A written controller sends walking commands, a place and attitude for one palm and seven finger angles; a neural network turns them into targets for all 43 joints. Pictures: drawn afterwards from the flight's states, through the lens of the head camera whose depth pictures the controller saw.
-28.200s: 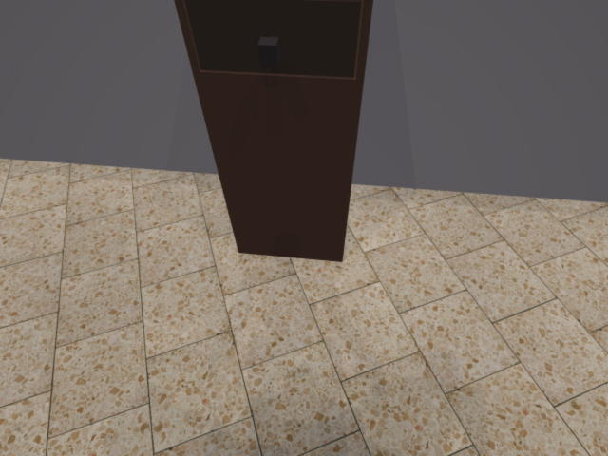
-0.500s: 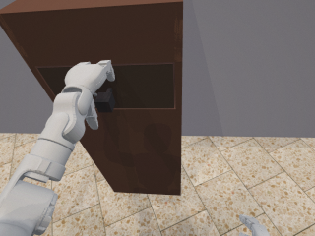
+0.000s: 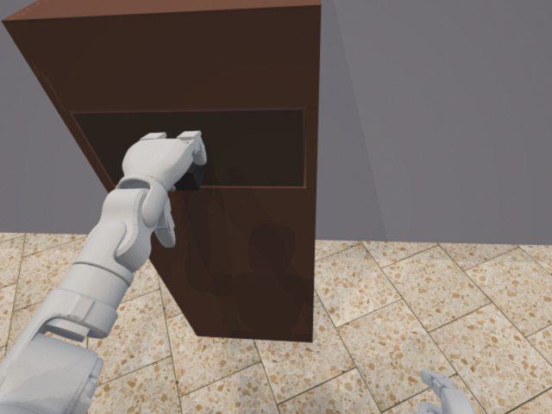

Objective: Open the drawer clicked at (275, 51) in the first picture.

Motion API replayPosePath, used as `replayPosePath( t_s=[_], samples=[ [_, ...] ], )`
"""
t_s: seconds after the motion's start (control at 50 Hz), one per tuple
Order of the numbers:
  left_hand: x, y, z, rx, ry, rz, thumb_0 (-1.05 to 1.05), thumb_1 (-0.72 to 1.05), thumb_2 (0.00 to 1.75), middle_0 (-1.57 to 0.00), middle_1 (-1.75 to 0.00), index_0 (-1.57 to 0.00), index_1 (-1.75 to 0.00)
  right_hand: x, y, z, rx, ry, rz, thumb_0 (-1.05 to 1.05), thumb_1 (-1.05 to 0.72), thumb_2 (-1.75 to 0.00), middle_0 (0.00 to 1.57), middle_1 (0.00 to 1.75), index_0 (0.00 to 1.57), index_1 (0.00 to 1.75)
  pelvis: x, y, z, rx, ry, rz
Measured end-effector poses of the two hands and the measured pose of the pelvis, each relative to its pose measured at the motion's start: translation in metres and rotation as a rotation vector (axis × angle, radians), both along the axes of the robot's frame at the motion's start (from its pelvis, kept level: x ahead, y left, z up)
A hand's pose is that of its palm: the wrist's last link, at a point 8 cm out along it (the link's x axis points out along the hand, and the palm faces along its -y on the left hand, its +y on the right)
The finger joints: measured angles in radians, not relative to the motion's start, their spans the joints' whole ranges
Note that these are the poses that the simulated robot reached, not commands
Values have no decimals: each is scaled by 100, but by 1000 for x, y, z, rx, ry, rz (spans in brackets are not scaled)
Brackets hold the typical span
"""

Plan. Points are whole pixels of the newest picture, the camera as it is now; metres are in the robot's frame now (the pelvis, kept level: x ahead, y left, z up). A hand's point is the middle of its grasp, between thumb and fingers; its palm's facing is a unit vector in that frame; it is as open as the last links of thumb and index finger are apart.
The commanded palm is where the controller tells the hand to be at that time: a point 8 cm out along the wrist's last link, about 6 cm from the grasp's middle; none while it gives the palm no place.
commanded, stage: lower the fingers behind the handle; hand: left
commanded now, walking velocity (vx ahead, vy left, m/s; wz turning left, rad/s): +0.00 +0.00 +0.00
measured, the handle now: (190, 166) +0.48 +0.19 +0.11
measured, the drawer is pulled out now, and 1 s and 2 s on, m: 0.00 0.00 0.00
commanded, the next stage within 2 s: lift the fingers back up to retry in 1.08 s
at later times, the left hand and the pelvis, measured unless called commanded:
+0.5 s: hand (173, 178) +0.43 +0.19 +0.13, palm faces +0.06 -0.02 -1.00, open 13.3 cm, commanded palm +0.40 +0.19 +0.16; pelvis -0.01 +0.01 +0.00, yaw +0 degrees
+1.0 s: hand (174, 177) +0.43 +0.19 +0.13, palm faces +0.06 -0.01 -1.00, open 13.2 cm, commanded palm +0.41 +0.19 +0.15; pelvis -0.02 +0.00 -0.01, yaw +0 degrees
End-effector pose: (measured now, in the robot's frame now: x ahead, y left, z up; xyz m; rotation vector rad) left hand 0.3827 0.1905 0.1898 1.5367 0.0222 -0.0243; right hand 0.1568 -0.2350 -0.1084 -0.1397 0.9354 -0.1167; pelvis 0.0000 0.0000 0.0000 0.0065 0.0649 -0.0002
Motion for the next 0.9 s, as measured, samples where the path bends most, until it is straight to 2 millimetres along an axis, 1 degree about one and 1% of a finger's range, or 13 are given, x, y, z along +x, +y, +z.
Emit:
replayPosePath(
  t_s=[0.02,0.12,0.26,0.44,0.62,0.76,0.9],
  samples=[
    [0,-2,-1,-1,0,-15,0,-49,30,-32,-120,-32,-120,0,0,1,-5,-7,-2,1,-91,-90,20,30,20,30,0,0,0,0,-2,-2],
    [-1,8,-2,-22,-34,-38,0,-49,30,-32,-122,-32,-120,-4,-2,4,-23,-15,-7,1,-91,-90,20,30,20,30,-3,0,-1,-1,-1,-7],
    [0,10,-6,-17,-92,-46,0,-49,30,-32,-121,-33,-124,-21,-5,-3,-37,49,-8,1,-91,-90,20,30,20,30,-6,3,-2,-4,20,-5],
    [14,6,-5,2,-99,7,0,-49,30,-32,-120,-36,-133,-45,-4,-13,-26,114,-37,1,-91,-90,20,30,20,30,-9,5,-3,-3,36,-6],
    [26,5,-1,14,-69,29,0,-49,30,-32,-120,-40,-143,-63,-8,-15,-34,139,-58,1,-91,-90,20,30,20,30,-12,4,-6,-1,48,-11],
    [25,6,-3,5,-78,20,0,-49,30,-32,-120,-37,-145,-74,-17,-15,-50,146,-71,1,-91,-90,20,30,20,30,-15,3,-9,-1,58,-16],
    [22,5,-6,23,-96,18,0,-49,30,-32,-120,-33,-145,-79,-20,-16,-58,150,-72,1,-91,-90,20,30,20,30,-19,2,-11,-3,62,-11]
  ],
)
